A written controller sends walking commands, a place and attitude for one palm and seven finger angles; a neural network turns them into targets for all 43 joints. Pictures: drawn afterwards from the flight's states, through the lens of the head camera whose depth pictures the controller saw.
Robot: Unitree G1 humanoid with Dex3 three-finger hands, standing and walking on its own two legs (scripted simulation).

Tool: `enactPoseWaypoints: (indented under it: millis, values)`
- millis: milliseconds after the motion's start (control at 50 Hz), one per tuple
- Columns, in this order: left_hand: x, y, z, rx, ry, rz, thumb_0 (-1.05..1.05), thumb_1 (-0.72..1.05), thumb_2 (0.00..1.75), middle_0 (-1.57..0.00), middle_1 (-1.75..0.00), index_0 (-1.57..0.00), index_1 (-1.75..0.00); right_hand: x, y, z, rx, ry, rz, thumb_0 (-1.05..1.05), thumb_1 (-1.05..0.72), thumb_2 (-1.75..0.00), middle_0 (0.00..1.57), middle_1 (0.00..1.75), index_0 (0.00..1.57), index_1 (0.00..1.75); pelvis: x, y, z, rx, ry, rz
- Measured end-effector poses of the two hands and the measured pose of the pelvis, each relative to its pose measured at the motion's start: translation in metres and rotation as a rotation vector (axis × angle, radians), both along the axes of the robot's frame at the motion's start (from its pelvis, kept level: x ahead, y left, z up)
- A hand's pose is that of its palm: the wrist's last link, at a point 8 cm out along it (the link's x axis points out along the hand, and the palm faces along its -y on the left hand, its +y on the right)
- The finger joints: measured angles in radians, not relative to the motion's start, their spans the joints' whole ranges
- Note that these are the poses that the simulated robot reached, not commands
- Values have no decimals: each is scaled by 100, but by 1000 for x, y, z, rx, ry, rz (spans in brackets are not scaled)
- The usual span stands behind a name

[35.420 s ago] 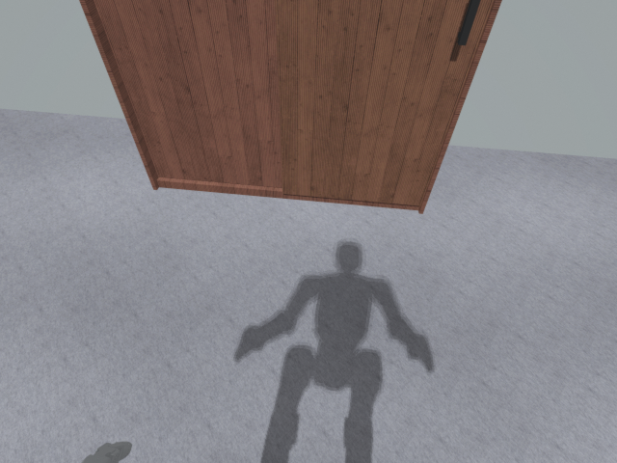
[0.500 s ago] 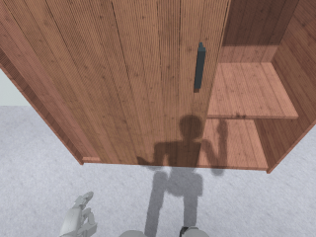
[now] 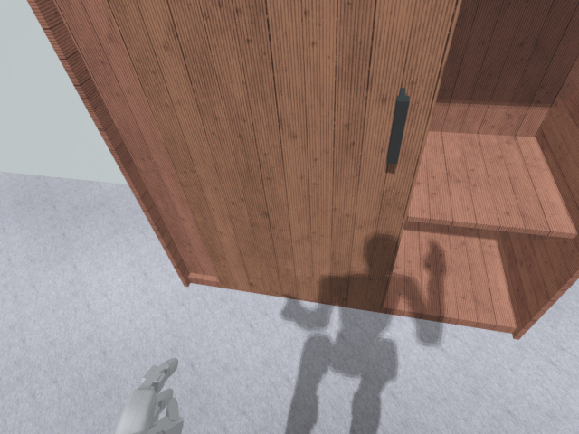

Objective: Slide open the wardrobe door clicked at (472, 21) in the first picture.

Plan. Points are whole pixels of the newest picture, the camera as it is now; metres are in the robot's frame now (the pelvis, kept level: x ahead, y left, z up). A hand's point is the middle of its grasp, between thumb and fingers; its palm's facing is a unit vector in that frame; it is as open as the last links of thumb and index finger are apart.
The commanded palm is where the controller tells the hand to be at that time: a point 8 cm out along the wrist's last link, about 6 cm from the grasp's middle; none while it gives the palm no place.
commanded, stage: stop stepping back and stand still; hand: right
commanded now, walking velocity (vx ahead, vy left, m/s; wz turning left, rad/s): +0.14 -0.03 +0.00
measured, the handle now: (397, 126) +0.67 -0.16 +0.07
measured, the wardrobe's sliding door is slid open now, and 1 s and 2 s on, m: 0.45 0.45 0.45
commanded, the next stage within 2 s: let the arm hang, fingers relaxed in 0.72 s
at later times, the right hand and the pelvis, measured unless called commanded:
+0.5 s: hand out of the picture +0.20 -0.30 +0.16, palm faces +0.44 +0.78 -0.45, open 7.4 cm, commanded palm +0.13 -0.33 +0.17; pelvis -0.01 -0.03 -0.01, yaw +0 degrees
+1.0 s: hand out of the picture +0.14 -0.28 -0.09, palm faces +0.04 +0.91 -0.41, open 7.4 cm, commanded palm none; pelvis -0.03 -0.03 -0.02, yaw -2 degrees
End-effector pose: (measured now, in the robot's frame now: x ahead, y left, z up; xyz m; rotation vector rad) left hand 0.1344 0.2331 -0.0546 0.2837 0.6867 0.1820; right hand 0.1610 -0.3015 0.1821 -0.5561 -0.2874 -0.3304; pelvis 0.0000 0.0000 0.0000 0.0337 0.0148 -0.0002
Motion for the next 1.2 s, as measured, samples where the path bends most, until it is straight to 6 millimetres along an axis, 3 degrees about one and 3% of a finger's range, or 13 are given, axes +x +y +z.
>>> enactPoseWaypoints:
  millis: [120, 220, 300, 440, 520, 680, 820, 860, 940, 1000, 1060, 1140, 1200]
  values:
    - [-20, 8, -26, -4, 94, -11, 1, 90, 90, -21, -30, -21, -30, -25, -11, -7, -4, 18, -88, 1, -89, -90, 21, 30, 22, 30, -14, 0, -7, -17, 1, 10]
    - [-27, 7, -31, 15, 118, 2, 1, 90, 90, -21, -30, -21, -30, -24, -19, -27, 121, -17, -141, 1, -89, -90, 21, 30, 21, 30, -11, -9, -10, -20, -16, -6]
    - [-21, -2, -32, 32, 82, 16, 1, 90, 90, -21, -30, -21, -30, -15, -23, -32, 140, -47, -102, 1, -89, -90, 21, 30, 21, 30, -10, -21, -17, -12, -30, -16]
    - [-2, -38, -23, -48, 1, -21, 1, 90, 90, -20, -30, -20, -30, -6, -32, -8, 12, -43, -54, 1, -89, -90, 21, 30, 21, 30, -10, -27, -12, -17, -19, 1]
    - [5, -50, -24, -85, -5, -53, 1, 90, 90, -21, -30, -21, -30, -8, -33, -8, 8, -14, -60, 1, -89, -90, 21, 30, 21, 30, -11, -28, -9, -13, -8, 8]
    - [8, -47, -23, -61, 14, -64, 1, 90, 90, -21, -30, -21, -30, -17, -34, -25, 81, 56, -97, 1, -89, -90, 21, 30, 21, 30, -14, -31, -7, -15, -8, 1]
    - [7, -36, -18, -29, 10, -55, 1, 90, 90, -21, -30, -21, -30, -21, -34, -19, 75, 30, -106, 1, -89, -90, 21, 30, 21, 30, -17, -30, -6, -14, -9, -5]
    - [8, -30, -27, -43, 32, -88, 1, 90, 90, -21, -30, -21, -30, -13, -37, -42, 73, 124, -87, 1, -89, -90, 21, 30, 21, 30, -20, -32, -8, -11, 3, -22]
    - [0, -12, -54, -48, 151, -90, 1, 90, 90, -21, -30, -21, -30, -7, -40, -153, 199, 619, -119, 0, -90, -90, 20, 29, 20, 30, -29, -35, -15, -18, 5, -36]
    - [-18, 1, -64, -44, 224, -49, 1, 90, 90, -21, -30, -21, -30, -39, -21, -235, 300, 978, -144, 0, -90, -90, 20, 29, 20, 30, -34, -32, -17, -25, -3, -36]
    - [-49, 10, -69, -25, 328, -6, 1, 90, 90, -20, -30, -21, -30, -87, 9, -295, 411, 1248, -154, 1, -91, -90, 20, 29, 20, 30, -36, -29, -16, -26, -12, -38]
    - [-100, 13, -74, -4, 512, 47, 1, 91, 90, -20, -30, -20, -30, -152, 49, -338, 549, 1498, -170, 1, -92, -90, 20, 29, 20, 30, -37, -26, -13, -20, -19, -39]
    - [-137, 8, -76, -6, 645, 71, 1, 91, 90, -20, -30, -20, -30, -192, 53, -345, 606, 1598, -238, 1, -95, -90, 21, 30, 21, 30, -37, -24, -10, -13, -16, -43]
